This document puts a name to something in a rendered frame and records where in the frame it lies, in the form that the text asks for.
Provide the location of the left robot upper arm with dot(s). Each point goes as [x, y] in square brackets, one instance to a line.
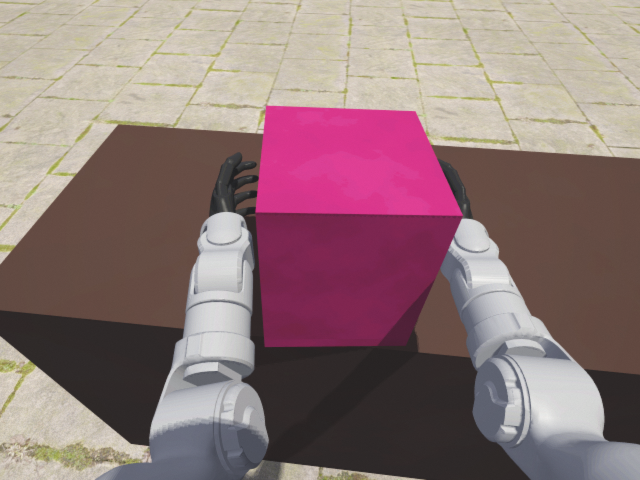
[209, 432]

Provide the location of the right robot upper arm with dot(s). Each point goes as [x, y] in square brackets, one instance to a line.
[546, 414]

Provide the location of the robot left hand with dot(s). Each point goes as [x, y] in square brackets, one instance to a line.
[223, 198]

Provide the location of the right robot forearm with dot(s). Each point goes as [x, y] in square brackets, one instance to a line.
[490, 306]

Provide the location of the carton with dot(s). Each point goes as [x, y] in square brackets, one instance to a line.
[354, 218]

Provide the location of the robot right hand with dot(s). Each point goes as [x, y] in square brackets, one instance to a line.
[457, 188]

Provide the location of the pedestal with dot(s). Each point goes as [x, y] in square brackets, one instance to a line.
[95, 296]

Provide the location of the left robot forearm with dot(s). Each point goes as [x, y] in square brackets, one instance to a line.
[216, 345]

